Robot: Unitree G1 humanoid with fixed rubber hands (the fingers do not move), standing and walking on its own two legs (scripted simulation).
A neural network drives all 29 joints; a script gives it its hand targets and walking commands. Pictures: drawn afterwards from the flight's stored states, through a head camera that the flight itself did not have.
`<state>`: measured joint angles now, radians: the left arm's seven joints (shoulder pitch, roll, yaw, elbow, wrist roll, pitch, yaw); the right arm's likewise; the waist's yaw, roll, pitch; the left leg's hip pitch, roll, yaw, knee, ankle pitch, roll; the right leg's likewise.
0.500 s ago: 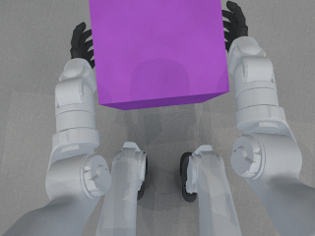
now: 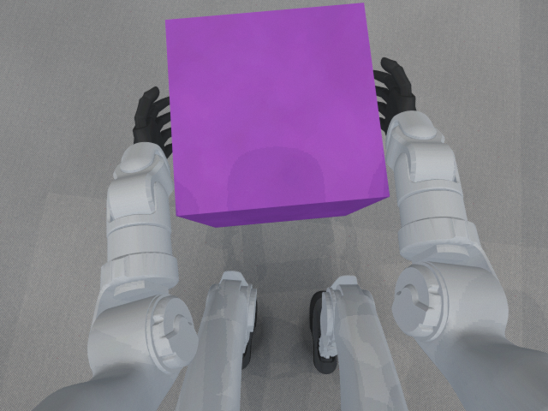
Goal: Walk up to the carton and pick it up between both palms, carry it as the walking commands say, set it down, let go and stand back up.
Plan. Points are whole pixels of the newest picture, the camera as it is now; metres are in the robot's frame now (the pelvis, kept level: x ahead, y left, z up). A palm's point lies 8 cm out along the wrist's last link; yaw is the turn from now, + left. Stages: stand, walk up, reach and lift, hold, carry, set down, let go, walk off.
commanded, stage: reach and lift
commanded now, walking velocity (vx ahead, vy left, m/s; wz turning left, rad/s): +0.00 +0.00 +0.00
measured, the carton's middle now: (274, 138) +0.50 +0.04 -0.12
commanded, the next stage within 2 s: none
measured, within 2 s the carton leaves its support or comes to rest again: neither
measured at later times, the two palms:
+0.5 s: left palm (124, 146) +0.43 +0.20 +0.02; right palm (424, 110) +0.48 -0.13 +0.02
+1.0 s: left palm (83, 145) +0.41 +0.20 +0.09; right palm (464, 100) +0.46 -0.13 +0.09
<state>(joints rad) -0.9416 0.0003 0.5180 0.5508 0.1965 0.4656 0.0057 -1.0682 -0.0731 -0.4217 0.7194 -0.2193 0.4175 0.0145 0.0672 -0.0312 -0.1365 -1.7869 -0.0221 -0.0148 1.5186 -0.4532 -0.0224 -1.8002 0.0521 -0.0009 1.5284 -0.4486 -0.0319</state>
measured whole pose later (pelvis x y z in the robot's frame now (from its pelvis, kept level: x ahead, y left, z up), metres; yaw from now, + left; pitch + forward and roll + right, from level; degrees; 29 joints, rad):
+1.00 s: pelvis +0.04 +0.00 +0.13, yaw +0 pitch +28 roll +1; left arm -0.59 -0.12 0.50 0.44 0.27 0.44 -0.04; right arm -0.72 0.04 -0.41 0.62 -0.28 0.38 0.06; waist 0.07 -0.02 -0.13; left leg -1.14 -0.02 -0.03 1.00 -0.34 -0.01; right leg -1.15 0.05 0.02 1.01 -0.34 -0.03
